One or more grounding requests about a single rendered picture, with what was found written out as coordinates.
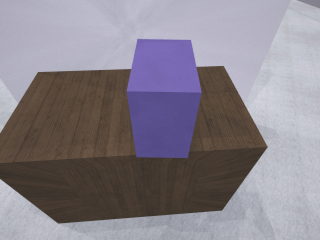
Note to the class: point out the carton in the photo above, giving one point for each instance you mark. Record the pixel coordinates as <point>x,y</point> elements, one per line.
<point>163,95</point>

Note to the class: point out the pedestal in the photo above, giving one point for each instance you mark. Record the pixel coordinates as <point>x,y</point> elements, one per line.
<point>68,148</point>

